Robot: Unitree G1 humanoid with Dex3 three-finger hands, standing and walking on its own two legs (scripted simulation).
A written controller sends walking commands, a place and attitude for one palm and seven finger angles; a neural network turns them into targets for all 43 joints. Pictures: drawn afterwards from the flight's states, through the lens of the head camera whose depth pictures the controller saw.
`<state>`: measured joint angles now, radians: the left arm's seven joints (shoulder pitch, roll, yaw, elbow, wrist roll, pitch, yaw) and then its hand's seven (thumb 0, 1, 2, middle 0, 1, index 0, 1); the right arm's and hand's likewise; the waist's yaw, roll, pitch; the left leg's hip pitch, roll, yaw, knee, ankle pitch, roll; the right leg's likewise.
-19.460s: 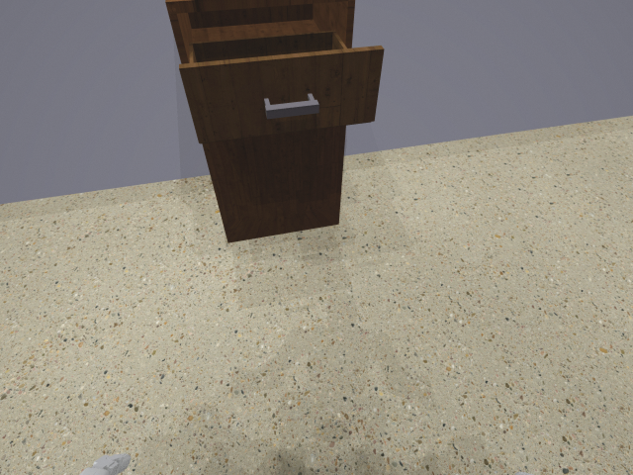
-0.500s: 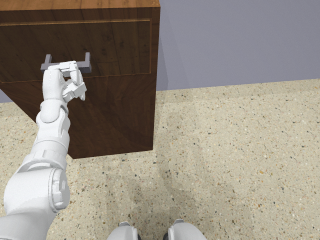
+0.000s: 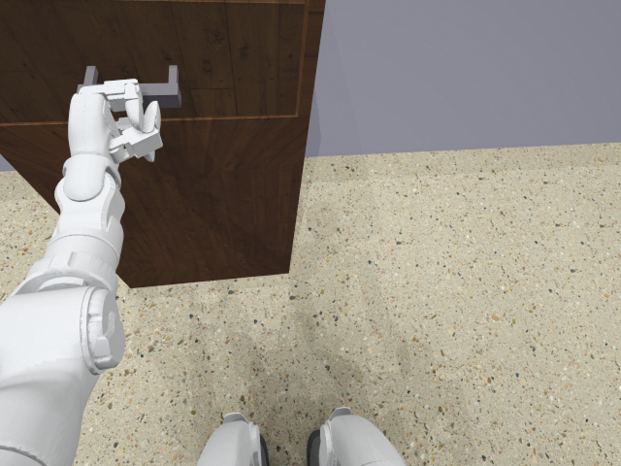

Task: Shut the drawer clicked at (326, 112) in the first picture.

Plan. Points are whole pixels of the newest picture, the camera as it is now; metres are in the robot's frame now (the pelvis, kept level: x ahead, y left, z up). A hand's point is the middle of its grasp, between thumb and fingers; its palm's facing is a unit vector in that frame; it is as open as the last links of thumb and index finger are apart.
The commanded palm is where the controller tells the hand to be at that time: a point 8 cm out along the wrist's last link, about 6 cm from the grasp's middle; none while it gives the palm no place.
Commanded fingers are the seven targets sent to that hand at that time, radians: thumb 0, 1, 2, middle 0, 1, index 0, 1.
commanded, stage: pull the fist back off the drawer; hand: left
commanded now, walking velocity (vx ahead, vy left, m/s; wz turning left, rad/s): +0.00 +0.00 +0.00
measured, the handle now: (132, 84) +0.59 +0.18 +0.09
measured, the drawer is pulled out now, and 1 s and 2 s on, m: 0.00 0.00 0.00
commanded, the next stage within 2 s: draw the hand back to the body in 0.60 s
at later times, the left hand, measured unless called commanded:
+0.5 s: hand (171, 134) +0.51 +0.13 +0.08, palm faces +0.05 -1.00 -0.04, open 3.2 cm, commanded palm +0.46 +0.18 +0.09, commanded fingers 0.00 0.90 0.90 -1.40 -1.60 -1.40 -1.60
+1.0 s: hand (120, 176) +0.42 +0.16 +0.12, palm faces +0.06 -1.00 -0.02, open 3.3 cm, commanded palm +0.38 +0.22 +0.13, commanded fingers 0.00 0.90 0.90 -1.40 -1.60 -1.40 -1.60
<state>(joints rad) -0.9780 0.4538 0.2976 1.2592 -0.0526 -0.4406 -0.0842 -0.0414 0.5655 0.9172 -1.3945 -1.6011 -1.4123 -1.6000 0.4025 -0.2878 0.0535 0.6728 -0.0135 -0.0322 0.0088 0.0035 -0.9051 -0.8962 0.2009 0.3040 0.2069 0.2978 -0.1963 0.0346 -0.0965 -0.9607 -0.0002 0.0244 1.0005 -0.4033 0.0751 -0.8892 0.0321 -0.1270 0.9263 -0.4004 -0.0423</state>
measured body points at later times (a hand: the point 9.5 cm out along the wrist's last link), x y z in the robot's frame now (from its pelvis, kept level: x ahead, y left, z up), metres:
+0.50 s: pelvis +0.02 +0.00 +0.01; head +0.12 +0.01 +0.45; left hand +0.50 +0.18 +0.09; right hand +0.02 -0.25 -0.11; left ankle +0.04 +0.07 -0.67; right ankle +0.02 -0.10 -0.67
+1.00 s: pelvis +0.05 -0.02 +0.04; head +0.10 -0.03 +0.48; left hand +0.41 +0.22 +0.12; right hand +0.16 -0.28 -0.07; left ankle +0.04 +0.07 -0.67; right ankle +0.02 -0.10 -0.67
